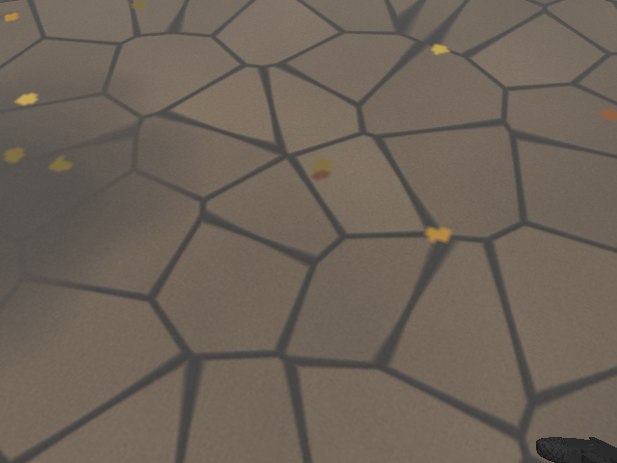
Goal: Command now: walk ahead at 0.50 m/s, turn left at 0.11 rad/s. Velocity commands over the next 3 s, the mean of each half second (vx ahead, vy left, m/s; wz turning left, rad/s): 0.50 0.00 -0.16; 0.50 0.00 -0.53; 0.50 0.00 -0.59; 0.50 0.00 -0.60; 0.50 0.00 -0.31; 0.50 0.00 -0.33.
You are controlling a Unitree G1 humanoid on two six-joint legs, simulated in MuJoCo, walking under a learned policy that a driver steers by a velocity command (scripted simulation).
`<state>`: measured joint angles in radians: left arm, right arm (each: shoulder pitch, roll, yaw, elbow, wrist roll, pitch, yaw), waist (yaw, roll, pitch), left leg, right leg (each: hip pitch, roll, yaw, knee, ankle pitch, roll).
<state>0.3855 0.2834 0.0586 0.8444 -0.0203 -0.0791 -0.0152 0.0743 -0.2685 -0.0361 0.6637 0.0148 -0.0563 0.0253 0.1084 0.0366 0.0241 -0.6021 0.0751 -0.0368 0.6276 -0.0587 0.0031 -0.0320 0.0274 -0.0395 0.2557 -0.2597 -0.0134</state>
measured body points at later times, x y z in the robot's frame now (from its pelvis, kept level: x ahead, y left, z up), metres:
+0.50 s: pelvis +0.27 +0.04 +0.00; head +0.29 +0.04 +0.45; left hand +0.47 +0.27 -0.11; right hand +0.26 -0.24 -0.12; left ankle +0.18 +0.14 -0.74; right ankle +0.44 -0.14 -0.69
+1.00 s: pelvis +0.55 -0.04 +0.00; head +0.58 -0.06 +0.45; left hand +0.73 +0.20 -0.11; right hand +0.64 -0.36 -0.08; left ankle +0.79 +0.05 -0.70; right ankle +0.46 -0.10 -0.74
